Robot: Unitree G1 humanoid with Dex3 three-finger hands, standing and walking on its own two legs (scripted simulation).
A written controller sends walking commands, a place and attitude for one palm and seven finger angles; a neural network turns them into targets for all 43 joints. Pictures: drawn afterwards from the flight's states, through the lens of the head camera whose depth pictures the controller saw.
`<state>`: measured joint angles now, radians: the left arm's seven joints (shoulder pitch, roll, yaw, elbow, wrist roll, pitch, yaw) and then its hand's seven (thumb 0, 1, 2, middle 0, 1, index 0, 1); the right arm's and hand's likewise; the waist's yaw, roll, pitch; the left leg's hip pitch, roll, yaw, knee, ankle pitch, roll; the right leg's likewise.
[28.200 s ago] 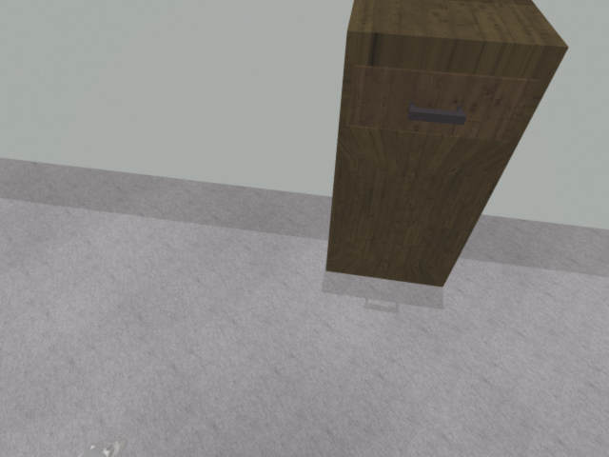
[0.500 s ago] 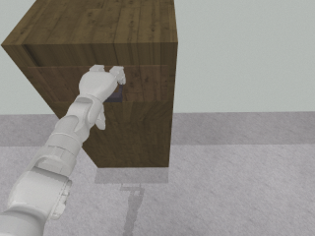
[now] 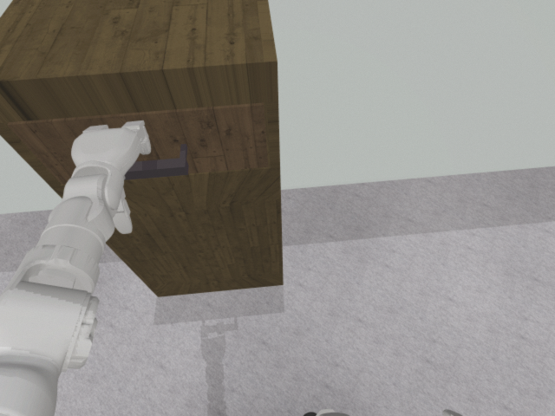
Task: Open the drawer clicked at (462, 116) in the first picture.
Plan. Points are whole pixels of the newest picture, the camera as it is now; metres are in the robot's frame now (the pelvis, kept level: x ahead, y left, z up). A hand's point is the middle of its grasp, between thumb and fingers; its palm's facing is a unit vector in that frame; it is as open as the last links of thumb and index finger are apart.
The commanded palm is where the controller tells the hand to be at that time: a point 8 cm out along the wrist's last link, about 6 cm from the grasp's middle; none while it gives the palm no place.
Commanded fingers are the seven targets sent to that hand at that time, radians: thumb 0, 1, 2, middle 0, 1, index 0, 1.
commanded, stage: move the hooked fingers above the handle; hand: left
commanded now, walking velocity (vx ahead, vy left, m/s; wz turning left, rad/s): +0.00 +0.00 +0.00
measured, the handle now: (151, 160) +0.55 +0.21 +0.01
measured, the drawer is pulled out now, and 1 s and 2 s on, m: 0.00 0.00 0.00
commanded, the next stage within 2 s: lift the fingers back up to retry in 0.06 s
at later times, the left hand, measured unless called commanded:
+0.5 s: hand (144, 143) +0.50 +0.18 +0.09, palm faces +0.00 +0.01 -1.00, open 13.4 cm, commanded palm +0.49 +0.22 +0.12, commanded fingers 0.00 -0.50 0.30 -0.30 -1.20 -0.30 -1.20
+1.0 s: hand (131, 154) +0.51 +0.21 +0.07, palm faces +0.04 -0.03 -1.00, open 13.5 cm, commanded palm +0.49 +0.22 +0.12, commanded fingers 0.00 -0.50 0.30 -0.30 -1.20 -0.30 -1.20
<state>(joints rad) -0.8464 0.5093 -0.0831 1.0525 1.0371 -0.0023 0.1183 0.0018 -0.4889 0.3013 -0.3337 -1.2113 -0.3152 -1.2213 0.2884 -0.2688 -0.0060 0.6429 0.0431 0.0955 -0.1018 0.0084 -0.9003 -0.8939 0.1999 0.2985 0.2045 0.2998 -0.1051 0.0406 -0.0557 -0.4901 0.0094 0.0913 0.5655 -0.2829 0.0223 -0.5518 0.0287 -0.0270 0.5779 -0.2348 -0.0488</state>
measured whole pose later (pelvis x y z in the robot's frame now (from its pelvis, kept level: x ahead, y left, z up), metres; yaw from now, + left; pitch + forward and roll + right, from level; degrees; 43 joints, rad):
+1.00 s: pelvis +0.01 +0.02 -0.01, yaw +1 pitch +16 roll -1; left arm -0.92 0.44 -0.12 1.05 1.05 -0.02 0.31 0.00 -0.49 0.30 -0.41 -1.26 -0.37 -1.26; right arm 0.39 -0.29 -0.06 0.77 0.00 0.06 -0.03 0.01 -0.90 -0.89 0.20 0.30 0.20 0.30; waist -0.11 0.05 -0.11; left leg -0.59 -0.01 0.06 0.64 -0.32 0.04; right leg -0.62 0.01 -0.05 0.61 -0.26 -0.03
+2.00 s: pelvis +0.03 +0.01 +0.00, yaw +2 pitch +11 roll +0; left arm -0.74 0.38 -0.14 0.86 1.03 -0.01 0.20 0.00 -0.49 0.30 -0.32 -1.20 -0.32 -1.20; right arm 0.28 -0.26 -0.06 0.71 0.02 0.11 -0.02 0.01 -0.90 -0.89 0.20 0.30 0.20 0.30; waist -0.05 0.06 -0.10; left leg -0.43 -0.01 0.06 0.55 -0.32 0.03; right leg -0.48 0.02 -0.05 0.56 -0.28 -0.04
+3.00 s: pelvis +0.02 +0.01 +0.00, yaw +1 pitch +10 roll +1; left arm -0.66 0.37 -0.12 0.76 1.05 0.09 0.32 0.00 -0.49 0.30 -0.32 -1.20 -0.32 -1.20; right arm 0.23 -0.25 -0.05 0.74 0.02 0.10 -0.02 0.01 -0.90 -0.89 0.20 0.30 0.20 0.30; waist -0.02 0.06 -0.09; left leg -0.39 -0.01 0.08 0.53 -0.31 0.03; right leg -0.46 0.02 -0.03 0.56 -0.27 -0.04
